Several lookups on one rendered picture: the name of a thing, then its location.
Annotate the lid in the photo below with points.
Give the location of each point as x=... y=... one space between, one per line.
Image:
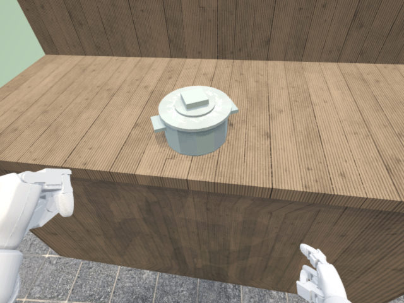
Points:
x=174 y=114

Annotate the pot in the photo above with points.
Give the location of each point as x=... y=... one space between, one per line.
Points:
x=194 y=143

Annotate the table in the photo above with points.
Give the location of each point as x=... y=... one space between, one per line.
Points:
x=315 y=154

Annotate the robot left hand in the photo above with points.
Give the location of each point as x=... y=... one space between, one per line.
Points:
x=29 y=200

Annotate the left robot forearm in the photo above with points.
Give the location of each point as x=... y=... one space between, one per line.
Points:
x=10 y=283

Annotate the robot right hand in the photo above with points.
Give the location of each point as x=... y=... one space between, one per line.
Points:
x=324 y=282

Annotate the knob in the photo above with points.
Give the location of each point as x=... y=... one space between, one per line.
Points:
x=194 y=98

